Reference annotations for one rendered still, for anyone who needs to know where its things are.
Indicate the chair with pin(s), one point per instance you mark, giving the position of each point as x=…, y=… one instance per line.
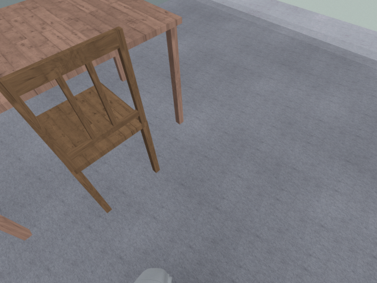
x=87, y=126

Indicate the table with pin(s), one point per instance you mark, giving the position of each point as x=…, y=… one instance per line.
x=32, y=30

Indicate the left robot thigh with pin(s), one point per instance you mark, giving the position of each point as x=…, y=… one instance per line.
x=154, y=275

